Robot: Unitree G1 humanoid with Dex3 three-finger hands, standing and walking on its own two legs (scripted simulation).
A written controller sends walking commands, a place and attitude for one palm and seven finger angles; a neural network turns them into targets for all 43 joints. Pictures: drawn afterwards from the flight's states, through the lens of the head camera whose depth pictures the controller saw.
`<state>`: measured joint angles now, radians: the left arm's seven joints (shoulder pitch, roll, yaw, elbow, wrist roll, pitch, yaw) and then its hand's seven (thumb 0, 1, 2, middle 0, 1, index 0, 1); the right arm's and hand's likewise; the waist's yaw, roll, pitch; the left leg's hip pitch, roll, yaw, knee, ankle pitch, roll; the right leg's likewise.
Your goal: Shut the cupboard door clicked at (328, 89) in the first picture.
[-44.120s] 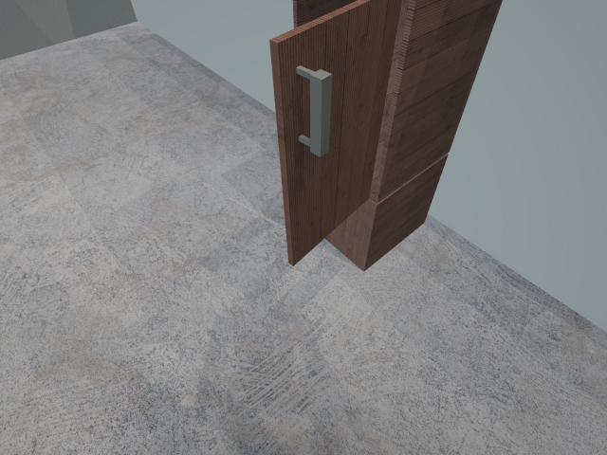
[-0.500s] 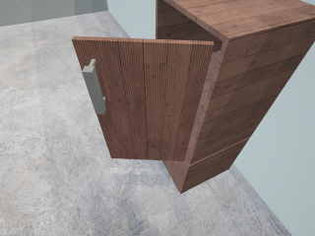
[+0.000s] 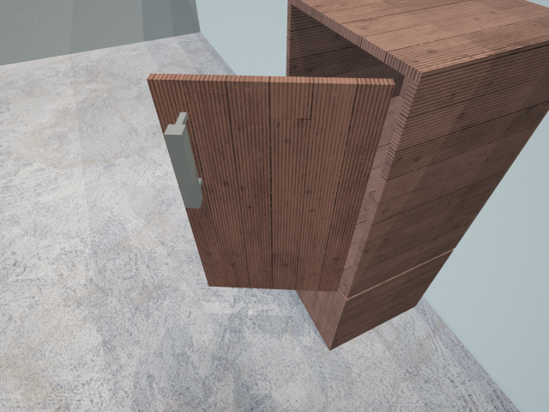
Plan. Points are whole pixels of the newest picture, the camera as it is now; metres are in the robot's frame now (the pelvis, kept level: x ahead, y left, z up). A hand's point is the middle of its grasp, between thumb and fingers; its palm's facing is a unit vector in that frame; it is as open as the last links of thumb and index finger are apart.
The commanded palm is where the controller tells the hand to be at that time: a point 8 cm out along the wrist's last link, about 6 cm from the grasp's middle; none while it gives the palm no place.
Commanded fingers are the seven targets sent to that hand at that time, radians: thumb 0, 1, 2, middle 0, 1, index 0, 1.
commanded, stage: look again from close up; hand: left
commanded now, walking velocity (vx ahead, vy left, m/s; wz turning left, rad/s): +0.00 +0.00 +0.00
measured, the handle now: (188, 161) +0.46 +0.17 +0.13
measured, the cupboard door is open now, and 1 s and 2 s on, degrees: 62 62 62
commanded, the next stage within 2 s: raise the hand and make a fist in 0.22 s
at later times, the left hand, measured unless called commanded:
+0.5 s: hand (148, 363) +0.19 +0.19 -0.01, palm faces +0.24 -0.96 -0.14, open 7.2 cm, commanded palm +0.10 +0.24 -0.04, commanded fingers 0.00 0.90 0.90 -0.37 -0.48 -0.37 -0.48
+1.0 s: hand (160, 379) +0.16 +0.16 +0.02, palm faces -0.12 -0.99 -0.06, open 4.9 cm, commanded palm +0.12 +0.23 +0.02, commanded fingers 0.00 0.90 0.90 -0.82 -0.98 -0.82 -0.98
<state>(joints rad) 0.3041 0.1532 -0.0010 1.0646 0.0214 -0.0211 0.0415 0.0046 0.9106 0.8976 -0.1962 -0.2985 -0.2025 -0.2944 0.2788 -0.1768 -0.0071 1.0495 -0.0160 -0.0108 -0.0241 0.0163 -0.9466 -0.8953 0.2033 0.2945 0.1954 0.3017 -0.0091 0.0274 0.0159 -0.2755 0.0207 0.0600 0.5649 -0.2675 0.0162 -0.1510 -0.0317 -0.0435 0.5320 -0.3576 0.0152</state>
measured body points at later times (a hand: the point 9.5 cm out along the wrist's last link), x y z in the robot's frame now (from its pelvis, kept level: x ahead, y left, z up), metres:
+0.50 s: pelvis +0.00 +0.00 -0.01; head -0.01 -0.01 +0.44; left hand +0.17 +0.24 +0.00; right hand +0.10 -0.25 -0.12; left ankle +0.02 +0.11 -0.73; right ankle -0.04 -0.13 -0.73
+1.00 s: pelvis -0.05 -0.03 -0.07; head -0.03 -0.03 +0.38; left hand +0.16 +0.21 +0.03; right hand +0.15 -0.24 -0.13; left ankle +0.02 +0.11 -0.73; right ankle -0.04 -0.13 -0.73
